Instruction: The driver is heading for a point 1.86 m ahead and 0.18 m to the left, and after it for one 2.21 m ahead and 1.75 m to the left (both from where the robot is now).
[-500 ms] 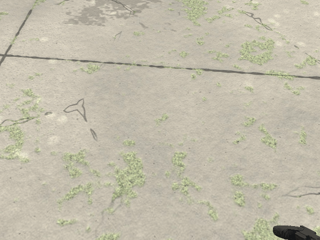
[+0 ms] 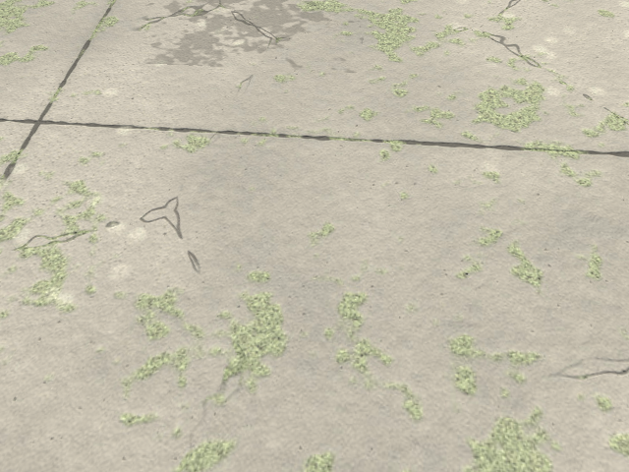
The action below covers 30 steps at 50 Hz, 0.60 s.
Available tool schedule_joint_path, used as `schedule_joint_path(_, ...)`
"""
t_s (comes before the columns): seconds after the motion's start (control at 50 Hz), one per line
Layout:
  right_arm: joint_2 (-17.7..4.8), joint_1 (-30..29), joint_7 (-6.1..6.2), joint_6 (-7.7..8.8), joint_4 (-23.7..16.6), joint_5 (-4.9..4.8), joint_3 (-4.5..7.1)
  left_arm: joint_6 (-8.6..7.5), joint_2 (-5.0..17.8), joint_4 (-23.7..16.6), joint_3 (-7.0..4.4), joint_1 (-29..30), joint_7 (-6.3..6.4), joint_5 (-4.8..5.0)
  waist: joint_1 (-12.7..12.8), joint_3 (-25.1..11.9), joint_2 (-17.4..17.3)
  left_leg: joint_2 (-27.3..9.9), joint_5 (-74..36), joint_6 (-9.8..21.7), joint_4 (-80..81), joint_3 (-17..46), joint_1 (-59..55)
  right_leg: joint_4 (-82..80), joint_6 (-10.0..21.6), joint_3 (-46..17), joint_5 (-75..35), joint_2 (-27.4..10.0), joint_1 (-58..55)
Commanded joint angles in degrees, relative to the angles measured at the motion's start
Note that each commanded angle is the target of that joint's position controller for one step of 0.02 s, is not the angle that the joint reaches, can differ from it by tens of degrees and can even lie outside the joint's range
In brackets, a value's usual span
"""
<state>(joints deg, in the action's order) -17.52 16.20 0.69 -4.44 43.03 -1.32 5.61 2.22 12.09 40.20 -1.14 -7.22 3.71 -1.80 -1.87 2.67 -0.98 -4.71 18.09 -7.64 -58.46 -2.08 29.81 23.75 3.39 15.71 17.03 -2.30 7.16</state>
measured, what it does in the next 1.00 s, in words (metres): walks ahead: left foot, then right foot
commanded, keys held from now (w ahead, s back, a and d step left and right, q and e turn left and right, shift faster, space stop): q+shift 0.30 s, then w+q+shift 0.02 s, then w+e+shift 0.68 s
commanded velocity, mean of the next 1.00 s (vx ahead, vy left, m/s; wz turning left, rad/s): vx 0.47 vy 0.00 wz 0.02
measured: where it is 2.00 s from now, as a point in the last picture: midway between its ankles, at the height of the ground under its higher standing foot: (335, 176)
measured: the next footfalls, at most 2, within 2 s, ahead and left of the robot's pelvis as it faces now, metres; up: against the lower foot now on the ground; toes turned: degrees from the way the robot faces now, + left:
left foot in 0.24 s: +0.03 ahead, +0.16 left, +0.00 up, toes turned +20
right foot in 0.88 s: +0.44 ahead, -0.03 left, +0.00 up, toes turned -1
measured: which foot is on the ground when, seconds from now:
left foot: up 0.00-0.22, down 0.24-0.86, up 0.88-1.00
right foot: down 0.00-0.24, up 0.26-0.86, down 0.88-1.00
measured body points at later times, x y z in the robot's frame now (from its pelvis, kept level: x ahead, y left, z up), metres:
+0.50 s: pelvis +0.04 +0.07 +0.01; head +0.05 +0.09 +0.46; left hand +0.07 +0.39 -0.10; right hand +0.25 -0.15 -0.07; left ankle -0.01 +0.14 -0.74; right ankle +0.14 -0.09 -0.66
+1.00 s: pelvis +0.37 +0.01 -0.03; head +0.40 +0.01 +0.42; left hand +0.45 +0.32 -0.14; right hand +0.48 -0.24 -0.15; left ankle +0.21 +0.18 -0.62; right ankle +0.40 -0.03 -0.74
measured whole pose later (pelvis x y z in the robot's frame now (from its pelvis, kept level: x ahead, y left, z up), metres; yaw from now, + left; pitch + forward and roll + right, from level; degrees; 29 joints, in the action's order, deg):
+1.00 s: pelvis +0.37 +0.01 -0.03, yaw -3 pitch +2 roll +0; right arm -15.2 13.5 -1.1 5.0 42.7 3.0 0.8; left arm -0.9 19.1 44.7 -4.6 -17.9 -1.9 -0.7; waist 1.3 1.9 -1.5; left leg -4.7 18.3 -0.1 -76.4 1.8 19.5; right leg 39.4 7.5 2.6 17.0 7.3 23.5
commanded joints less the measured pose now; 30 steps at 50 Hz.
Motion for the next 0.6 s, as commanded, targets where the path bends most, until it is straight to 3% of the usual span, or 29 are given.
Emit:
schedule_joint_path(0.02, -2.62, -6.97, -1.14, 0.88, -8.75, 0.15, -0.27, -0.35, 12.04, -2.84, -4.20, -0.63, -0.41, 0.34, 4.21, -1.02, 6.52, -2.47, 1.95, 1.17, 3.96, -1.06, 7.71, -7.58, 9.93, -8.76, -24.07, -18.97, -7.26)
schedule_joint_path(0.08, -2.23, -7.65, -2.05, 0.40, -10.79, -0.09, -0.35, -0.50, 13.17, -3.21, -5.18, 0.54, -1.58, 1.17, 3.65, -2.77, 6.31, -2.09, 3.11, 3.32, 8.22, -3.47, 4.08, -4.98, 9.84, -5.76, -32.28, -19.80, -7.47)
schedule_joint_path(0.16, -3.09, -8.43, -2.79, -1.05, -12.80, -0.78, 0.46, -0.88, 14.62, -2.91, -6.29, 1.84, -3.29, 2.95, 2.22, -5.61, 7.68, -0.22, 4.58, 6.88, 16.01, -6.08, -3.42, 0.24, 6.67, -2.57, -37.97, -20.42, -8.27)
schedule_joint_path(0.2, -4.66, -4.66, -2.67, -1.38, -12.39, -0.98, 1.76, -0.68, 14.66, -2.16, -6.56, 2.58, -3.81, 4.11, -1.20, -7.95, 7.24, 2.65, 0.67, 9.98, 25.01, -7.43, -12.48, 8.64, 3.10, 0.71, -41.62, -18.69, -6.23)
schedule_joint_path(0.22, -7.34, 0.99, -1.69, -0.96, -10.87, -0.69, 3.19, -0.64, 13.74, -0.87, -6.41, 0.76, -4.30, 4.35, -4.28, -9.98, 3.32, 4.65, -8.73, 12.96, 32.34, -5.53, -22.54, 18.26, -0.27, 2.62, -39.10, -15.30, -1.07)
schedule_joint_path(0.24, -14.72, 5.49, -0.52, -0.39, -10.56, -0.75, 5.55, -0.95, 11.46, -2.72, -5.87, 1.27, -4.36, 2.46, -5.21, -9.95, -8.86, -4.59, -39.08, 18.16, 34.03, 10.78, -35.95, 35.05, -4.89, 2.64, -4.94, -9.44, 17.49)
schedule_joint_path(0.26, -19.47, 1.46, -0.90, 0.65, -12.71, 1.81, 5.51, -2.09, 8.65, -7.55, -4.84, 4.89, -3.49, 0.07, -1.27, -14.63, -16.82, -16.11, -42.57, 30.88, 34.50, 35.10, -39.10, 49.89, -8.86, -6.64, 24.63, 0.47, 33.64)
schedule_joint_path(0.28, -17.21, 1.40, -2.00, 2.76, -13.42, 1.36, 4.47, -2.18, 12.69, -5.74, -5.96, 5.37, -3.39, 0.24, -2.75, -17.01, -6.28, -17.83, -50.83, 32.47, 34.59, 32.48, -37.52, 55.45, -9.66, -16.39, 26.67, -0.13, 35.31)
schedule_joint_path(0.3, -16.15, 0.23, -2.18, 3.94, -12.20, 1.82, 4.31, -2.75, 11.51, -8.09, -5.55, 7.17, -2.81, 1.68, -2.08, -15.69, -6.61, -16.39, -29.80, 30.71, 38.53, 31.95, -32.77, 52.84, -8.41, -19.55, 20.23, 0.43, 36.68)
schedule_joint_path(0.32, -13.56, -1.91, -1.71, 4.52, -11.74, -0.71, 3.84, -3.55, 12.60, -7.20, -6.02, 7.14, -2.47, 1.95, -0.14, -10.26, -1.82, -10.95, -4.85, 25.79, 42.18, 29.28, -30.18, 46.44, -6.69, -20.78, 12.81, -1.78, 37.92)
schedule_joint_path(0.34, -9.69, -5.93, -0.93, 4.43, -12.03, -1.65, 2.29, -3.69, 14.95, -5.85, -6.75, 4.49, -2.49, 2.10, 1.82, -7.87, -2.60, -10.03, 10.33, 23.25, 44.22, 26.72, -26.86, 42.23, -5.97, -19.92, 6.38, -2.65, 37.67)
schedule_joint_path(0.36, -7.59, -6.91, -0.56, 4.93, -12.74, -1.14, 1.15, -3.71, 14.65, -3.96, -6.67, 1.97, -3.00, 1.97, 2.17, -7.75, -4.83, -8.49, 17.34, 22.40, 46.09, 25.53, -24.94, 41.52, -5.70, -18.45, 1.92, -2.49, 35.48)
schedule_joint_path(0.42, -7.31, -4.27, 0.14, 7.13, -10.91, 1.09, 0.22, -4.99, 11.40, -1.95, -5.43, -0.48, -4.18, 2.34, 1.73, -6.75, -5.98, -7.38, 14.68, 20.46, 49.41, 20.34, -25.75, 35.97, -5.82, -16.66, -8.58, -3.00, 34.84)
schedule_joint_path(0.46, -8.26, -1.25, 0.16, 8.32, -9.31, 1.60, 0.25, -5.54, 10.58, -2.30, -4.78, 1.41, -4.15, 2.87, 0.00, -4.56, -6.39, -8.13, 13.02, 19.54, 50.65, 17.73, -26.68, 32.67, -5.84, -16.83, -12.18, -3.78, 37.23)
schedule_joint_path(0.52, -8.70, 1.08, 0.05, 9.48, -7.85, 1.97, 0.17, -5.60, 11.00, -2.95, -4.66, 1.87, -4.23, 3.68, -1.19, -1.26, -7.62, -10.51, 14.08, 19.00, 53.07, 15.43, -28.06, 31.38, -6.36, -19.03, -14.37, -3.63, 42.38)
schedule_joint_path(0.54, -8.96, 5.09, -1.08, 8.60, -6.58, 4.16, -0.15, -2.98, 10.03, -1.13, -4.40, 0.64, -6.53, -2.22, -2.19, -1.11, -6.15, -9.34, 15.78, 17.12, 54.98, 12.13, -26.74, 33.10, -6.99, -18.87, -11.19, 0.18, 40.83)
schedule_joint_path(0.56, -8.59, 4.46, -1.47, 8.40, -6.41, 4.41, -0.20, -1.93, 10.21, -1.33, -4.80, 0.34, -7.67, -1.71, -1.67, 1.30, -7.31, -9.53, 15.04, 16.26, 55.36, 10.27, -25.87, 34.18, -7.04, -19.90, -11.64, 0.61, 42.19)
schedule_joint_path(0.6, -8.01, 3.40, -1.31, 8.69, -5.97, 4.11, -0.49, -1.58, 10.64, -1.21, -5.10, -0.25, -8.69, -0.43, -0.38, 2.92, -6.85, -11.07, 13.38, 15.46, 55.80, 7.31, -26.48, 36.21, -6.83, -20.93, -13.69, 0.32, 44.92)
